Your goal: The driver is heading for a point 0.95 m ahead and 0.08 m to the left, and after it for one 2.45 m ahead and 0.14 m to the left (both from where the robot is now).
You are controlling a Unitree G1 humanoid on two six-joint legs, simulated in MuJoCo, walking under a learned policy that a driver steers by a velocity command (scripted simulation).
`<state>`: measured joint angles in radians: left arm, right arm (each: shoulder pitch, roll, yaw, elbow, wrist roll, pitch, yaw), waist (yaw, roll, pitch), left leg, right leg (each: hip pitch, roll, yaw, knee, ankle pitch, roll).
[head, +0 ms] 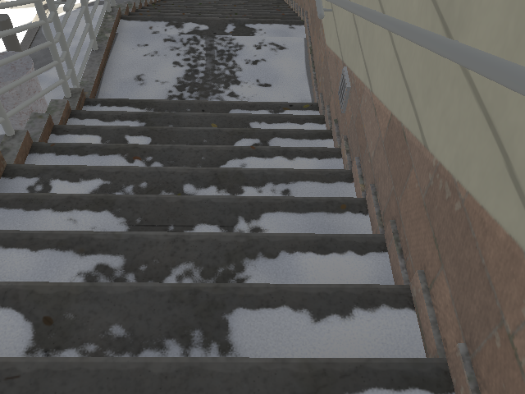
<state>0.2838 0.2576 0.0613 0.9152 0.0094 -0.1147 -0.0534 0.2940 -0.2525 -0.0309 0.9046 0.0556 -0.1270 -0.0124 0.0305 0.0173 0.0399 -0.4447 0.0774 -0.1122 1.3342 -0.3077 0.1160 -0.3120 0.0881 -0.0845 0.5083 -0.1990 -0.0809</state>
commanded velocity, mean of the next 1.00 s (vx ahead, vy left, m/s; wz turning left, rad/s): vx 1.00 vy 0.00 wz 0.00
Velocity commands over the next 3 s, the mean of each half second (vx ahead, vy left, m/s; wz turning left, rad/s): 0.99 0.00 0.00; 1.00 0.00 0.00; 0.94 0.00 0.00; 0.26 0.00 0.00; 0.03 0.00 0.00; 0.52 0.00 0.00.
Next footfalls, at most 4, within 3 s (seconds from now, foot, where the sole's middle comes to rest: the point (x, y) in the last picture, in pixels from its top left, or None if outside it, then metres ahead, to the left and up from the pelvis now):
0.38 left None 0.52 0.20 -0.92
0.84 right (274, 311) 0.86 -0.02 -1.07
1.20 left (218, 251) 1.20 0.21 -1.22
1.56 right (269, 209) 1.55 0.00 -1.37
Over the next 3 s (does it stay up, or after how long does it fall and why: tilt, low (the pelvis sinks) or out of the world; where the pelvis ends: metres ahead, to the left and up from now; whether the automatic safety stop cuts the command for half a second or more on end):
stays up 1.82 0.12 -0.76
